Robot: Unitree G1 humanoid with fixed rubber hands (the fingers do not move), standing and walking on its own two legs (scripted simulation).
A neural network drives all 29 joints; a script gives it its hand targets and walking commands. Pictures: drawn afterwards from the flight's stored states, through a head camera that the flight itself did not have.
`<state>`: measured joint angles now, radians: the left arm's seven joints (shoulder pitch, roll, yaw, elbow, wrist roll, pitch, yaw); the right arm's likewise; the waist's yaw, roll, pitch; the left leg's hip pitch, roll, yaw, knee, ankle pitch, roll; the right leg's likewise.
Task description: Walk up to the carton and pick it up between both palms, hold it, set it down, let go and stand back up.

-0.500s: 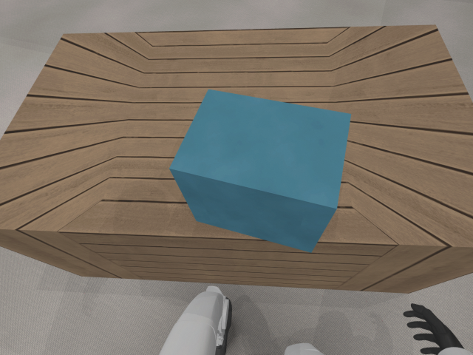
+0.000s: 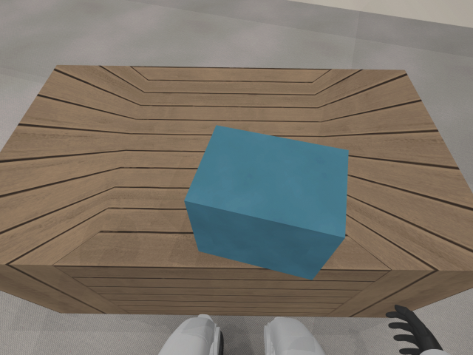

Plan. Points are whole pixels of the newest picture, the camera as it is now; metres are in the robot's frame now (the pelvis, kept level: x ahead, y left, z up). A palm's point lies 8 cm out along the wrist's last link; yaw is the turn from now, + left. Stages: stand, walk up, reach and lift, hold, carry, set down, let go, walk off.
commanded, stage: walk up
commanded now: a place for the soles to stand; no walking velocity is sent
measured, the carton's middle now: (266, 205) +0.38 -0.04 -0.05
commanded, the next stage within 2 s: none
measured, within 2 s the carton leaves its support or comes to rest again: neither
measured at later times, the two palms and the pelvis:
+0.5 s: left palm out of the picture -0.05 +0.30 -0.08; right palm out of the picture +0.05 -0.34 -0.12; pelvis -0.06 -0.02 -0.01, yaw +1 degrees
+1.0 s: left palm out of the picture -0.03 +0.32 -0.09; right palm out of the picture +0.05 -0.32 -0.08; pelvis -0.07 +0.00 +0.00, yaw +1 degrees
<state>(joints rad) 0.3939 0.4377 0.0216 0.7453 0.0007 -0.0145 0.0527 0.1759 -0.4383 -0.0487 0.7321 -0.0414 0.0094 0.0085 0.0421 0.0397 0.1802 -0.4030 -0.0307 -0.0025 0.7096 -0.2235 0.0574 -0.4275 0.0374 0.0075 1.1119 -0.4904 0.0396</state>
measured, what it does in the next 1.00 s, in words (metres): steps on the spot: right foot, then left foot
